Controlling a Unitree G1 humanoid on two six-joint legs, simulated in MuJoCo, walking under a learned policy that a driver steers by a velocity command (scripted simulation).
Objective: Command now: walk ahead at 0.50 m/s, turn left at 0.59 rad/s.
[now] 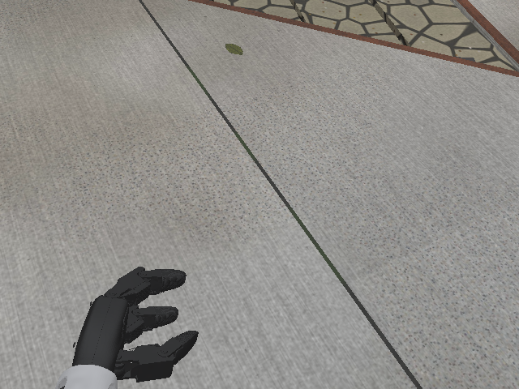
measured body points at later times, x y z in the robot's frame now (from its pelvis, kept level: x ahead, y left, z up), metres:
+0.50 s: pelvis +0.29 -0.01 +0.01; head +0.31 +0.00 +0.45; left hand +0.22 +0.27 -0.12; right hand +0.57 -0.18 -0.07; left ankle +0.37 +0.20 -0.65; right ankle +0.28 -0.10 -0.74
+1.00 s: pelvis +0.54 +0.16 +0.01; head +0.56 +0.19 +0.45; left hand +0.55 +0.49 -0.08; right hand +0.78 -0.02 -0.09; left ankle +0.49 +0.22 -0.74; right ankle +0.75 +0.07 -0.66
